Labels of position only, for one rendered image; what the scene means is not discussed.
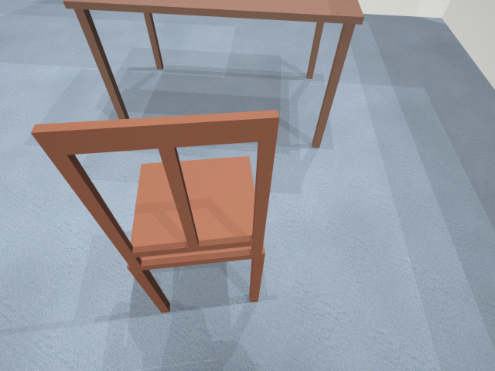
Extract table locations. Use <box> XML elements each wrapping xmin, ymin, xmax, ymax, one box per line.
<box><xmin>63</xmin><ymin>0</ymin><xmax>364</xmax><ymax>148</ymax></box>

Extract chair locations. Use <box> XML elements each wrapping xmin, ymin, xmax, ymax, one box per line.
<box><xmin>31</xmin><ymin>110</ymin><xmax>279</xmax><ymax>313</ymax></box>

